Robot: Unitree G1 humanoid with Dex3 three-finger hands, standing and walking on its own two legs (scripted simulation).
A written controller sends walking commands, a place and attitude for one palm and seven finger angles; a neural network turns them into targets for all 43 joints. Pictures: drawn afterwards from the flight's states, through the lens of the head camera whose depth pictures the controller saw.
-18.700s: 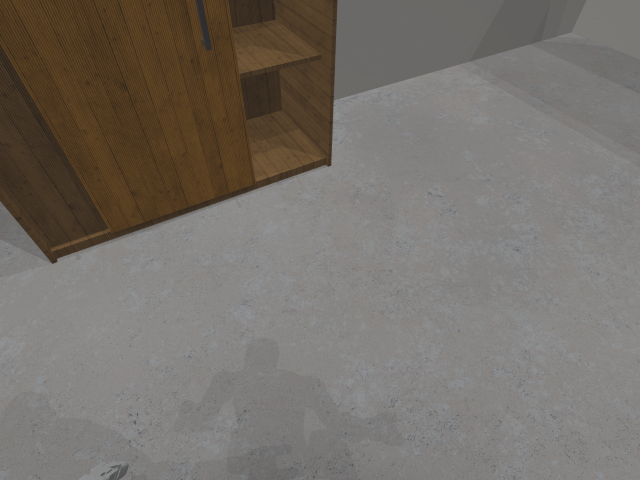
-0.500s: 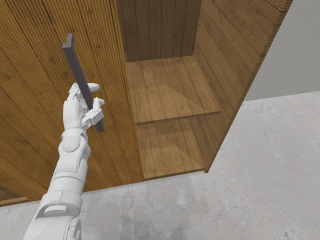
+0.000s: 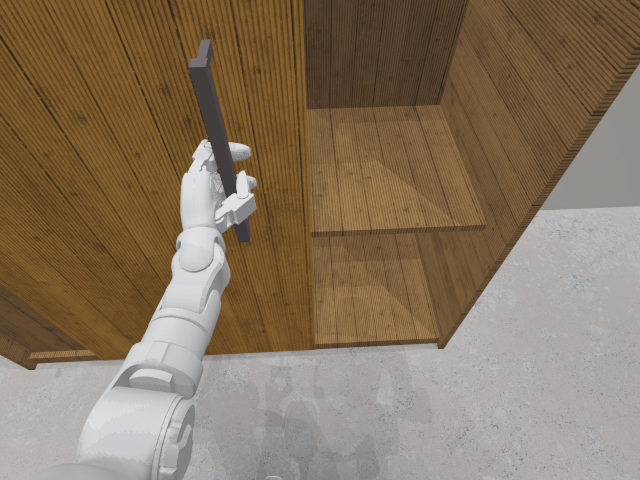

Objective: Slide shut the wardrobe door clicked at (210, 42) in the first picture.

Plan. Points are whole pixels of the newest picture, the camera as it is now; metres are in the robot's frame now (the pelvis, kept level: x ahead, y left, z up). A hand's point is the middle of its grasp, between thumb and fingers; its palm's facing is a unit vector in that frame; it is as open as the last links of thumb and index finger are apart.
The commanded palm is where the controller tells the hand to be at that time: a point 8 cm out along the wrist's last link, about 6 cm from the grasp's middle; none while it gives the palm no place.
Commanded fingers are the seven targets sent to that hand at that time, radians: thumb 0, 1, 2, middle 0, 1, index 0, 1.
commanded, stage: tug the door sideways, standing still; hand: left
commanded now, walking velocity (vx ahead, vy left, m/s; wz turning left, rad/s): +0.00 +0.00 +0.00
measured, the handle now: (228, 159) +0.50 +0.13 +0.12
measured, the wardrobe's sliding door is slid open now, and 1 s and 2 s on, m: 0.39 0.32 0.13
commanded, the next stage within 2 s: step sideways, sliding the door along in 0.22 s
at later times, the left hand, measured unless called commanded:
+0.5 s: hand (272, 196) +0.45 +0.07 +0.10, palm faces -0.05 -0.99 -0.14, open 5.7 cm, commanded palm +0.43 +0.11 +0.10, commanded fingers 0.00 0.90 0.90 -0.45 -1.40 -0.45 -1.40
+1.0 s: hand (299, 192) +0.45 +0.03 +0.10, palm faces +0.00 -0.99 -0.17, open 5.5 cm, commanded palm +0.44 +0.06 +0.10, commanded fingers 0.00 0.90 0.90 -0.45 -1.40 -0.45 -1.40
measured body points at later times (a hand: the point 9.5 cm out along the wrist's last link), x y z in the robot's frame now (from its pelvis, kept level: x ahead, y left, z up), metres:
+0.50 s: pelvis -0.01 +0.01 +0.01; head +0.04 +0.00 +0.46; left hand +0.44 +0.12 +0.11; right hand +0.04 -0.25 -0.12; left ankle +0.01 +0.09 -0.71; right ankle -0.04 -0.09 -0.71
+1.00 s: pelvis +0.03 -0.08 +0.01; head +0.09 -0.10 +0.46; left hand +0.45 +0.09 +0.11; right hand +0.16 -0.32 -0.12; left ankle +0.02 +0.08 -0.71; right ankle +0.11 -0.20 -0.69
